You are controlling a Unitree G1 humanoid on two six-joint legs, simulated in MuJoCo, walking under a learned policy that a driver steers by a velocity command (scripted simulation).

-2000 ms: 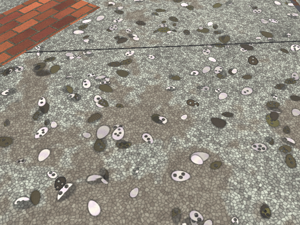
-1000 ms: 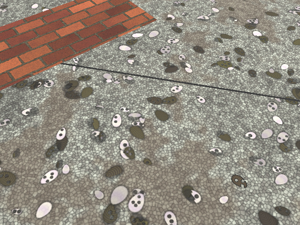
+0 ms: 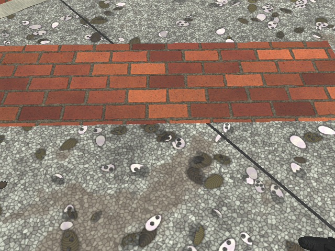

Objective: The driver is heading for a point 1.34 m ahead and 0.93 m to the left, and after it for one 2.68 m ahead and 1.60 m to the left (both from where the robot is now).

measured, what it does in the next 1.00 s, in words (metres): walks ahead, turning left: left foot, then right foot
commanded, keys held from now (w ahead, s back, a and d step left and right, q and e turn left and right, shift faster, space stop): w+q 0.46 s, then w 0.50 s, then w+q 0.04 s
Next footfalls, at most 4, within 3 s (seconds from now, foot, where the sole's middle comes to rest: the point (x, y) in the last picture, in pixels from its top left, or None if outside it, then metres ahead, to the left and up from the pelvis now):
0.10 left None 0.23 0.12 -0.77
0.56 right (196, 230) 0.54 -0.03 -0.77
1.08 left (121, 187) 0.69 0.30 -0.77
1.56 right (143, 126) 1.03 0.26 -0.77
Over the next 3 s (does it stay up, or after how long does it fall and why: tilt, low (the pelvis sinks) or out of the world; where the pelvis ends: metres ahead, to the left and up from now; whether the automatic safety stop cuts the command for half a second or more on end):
stays up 1.22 0.89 -0.01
